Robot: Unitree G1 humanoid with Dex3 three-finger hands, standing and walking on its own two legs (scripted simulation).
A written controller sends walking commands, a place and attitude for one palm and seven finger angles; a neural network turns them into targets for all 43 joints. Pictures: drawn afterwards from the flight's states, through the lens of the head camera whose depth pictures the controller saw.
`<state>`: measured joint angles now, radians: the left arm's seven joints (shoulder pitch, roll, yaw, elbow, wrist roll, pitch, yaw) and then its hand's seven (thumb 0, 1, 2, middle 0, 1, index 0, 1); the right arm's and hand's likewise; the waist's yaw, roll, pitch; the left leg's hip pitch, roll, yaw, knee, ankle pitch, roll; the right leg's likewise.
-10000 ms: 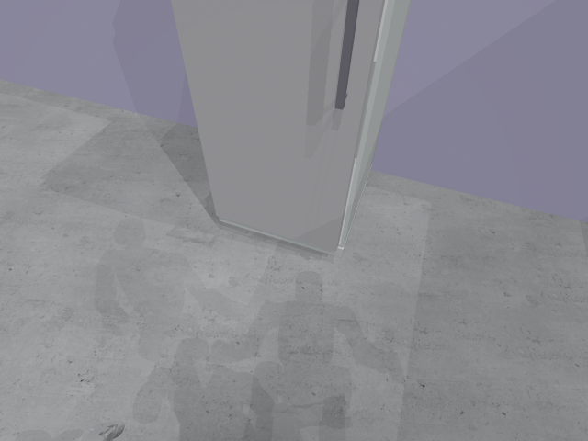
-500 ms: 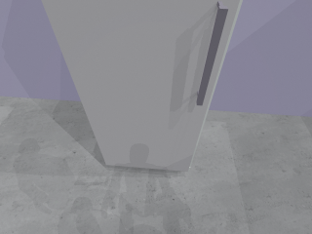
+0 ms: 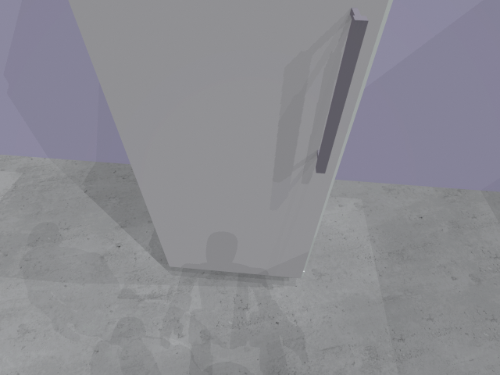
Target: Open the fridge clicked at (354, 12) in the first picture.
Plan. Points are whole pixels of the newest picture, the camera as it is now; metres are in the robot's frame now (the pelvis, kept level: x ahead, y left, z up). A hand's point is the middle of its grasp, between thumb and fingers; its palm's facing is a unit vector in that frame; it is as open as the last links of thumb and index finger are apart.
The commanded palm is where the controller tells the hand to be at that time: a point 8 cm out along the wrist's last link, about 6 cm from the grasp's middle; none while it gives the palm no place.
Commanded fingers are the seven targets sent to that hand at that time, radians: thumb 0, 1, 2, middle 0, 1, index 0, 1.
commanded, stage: look again from close up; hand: right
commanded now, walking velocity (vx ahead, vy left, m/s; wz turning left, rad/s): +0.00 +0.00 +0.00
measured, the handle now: (335, 103) +0.58 -0.12 +0.15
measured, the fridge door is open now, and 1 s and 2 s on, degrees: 0 0 0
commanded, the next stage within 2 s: shuffle to correct the standing spot in 0.04 s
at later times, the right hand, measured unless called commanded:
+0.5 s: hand out of the picture +0.00 -0.17 -0.18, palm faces +0.02 +0.98 -0.17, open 7.4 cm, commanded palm none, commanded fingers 0.00 -0.90 -0.90 0.20 0.30 0.20 0.30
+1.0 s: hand out of the picture +0.15 -0.13 -0.18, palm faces +0.04 +0.97 -0.22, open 7.3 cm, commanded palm none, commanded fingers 0.00 -0.90 -0.90 0.20 0.30 0.20 0.30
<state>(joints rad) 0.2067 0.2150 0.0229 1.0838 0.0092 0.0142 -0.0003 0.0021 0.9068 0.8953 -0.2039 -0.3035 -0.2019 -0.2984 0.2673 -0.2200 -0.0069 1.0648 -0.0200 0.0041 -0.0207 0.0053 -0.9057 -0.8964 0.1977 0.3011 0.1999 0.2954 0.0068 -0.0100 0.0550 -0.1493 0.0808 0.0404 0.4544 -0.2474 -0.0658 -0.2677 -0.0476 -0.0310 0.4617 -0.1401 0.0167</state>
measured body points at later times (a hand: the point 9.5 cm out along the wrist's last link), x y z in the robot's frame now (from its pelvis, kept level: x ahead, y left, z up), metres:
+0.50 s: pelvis +0.04 +0.01 -0.01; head +0.04 +0.00 +0.44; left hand +0.02 +0.23 -0.17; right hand +0.01 -0.22 -0.17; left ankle +0.00 +0.16 -0.74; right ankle +0.07 -0.13 -0.74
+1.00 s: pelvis +0.14 +0.04 -0.01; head +0.18 +0.05 +0.44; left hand +0.17 +0.27 -0.17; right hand +0.14 -0.18 -0.16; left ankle +0.07 +0.12 -0.74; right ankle +0.14 -0.07 -0.71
